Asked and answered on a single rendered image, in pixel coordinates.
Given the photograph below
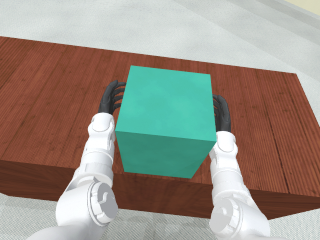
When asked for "right robot hand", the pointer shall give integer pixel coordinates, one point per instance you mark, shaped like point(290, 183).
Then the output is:
point(222, 118)

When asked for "left robot hand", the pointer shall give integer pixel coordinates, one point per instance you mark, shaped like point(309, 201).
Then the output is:
point(107, 103)

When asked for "carton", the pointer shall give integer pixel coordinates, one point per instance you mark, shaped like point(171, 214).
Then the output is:
point(166, 123)

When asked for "robot left upper arm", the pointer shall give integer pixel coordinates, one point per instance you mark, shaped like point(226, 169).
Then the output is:
point(82, 213)

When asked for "robot right forearm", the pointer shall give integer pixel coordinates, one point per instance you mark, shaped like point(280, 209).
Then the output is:
point(226, 176)

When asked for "robot left forearm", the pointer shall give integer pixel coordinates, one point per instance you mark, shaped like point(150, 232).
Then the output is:
point(98, 154)

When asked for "pedestal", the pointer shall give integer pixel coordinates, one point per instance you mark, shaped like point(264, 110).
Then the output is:
point(49, 93)

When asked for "robot right upper arm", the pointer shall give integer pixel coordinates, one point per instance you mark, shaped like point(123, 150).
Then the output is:
point(232, 219)

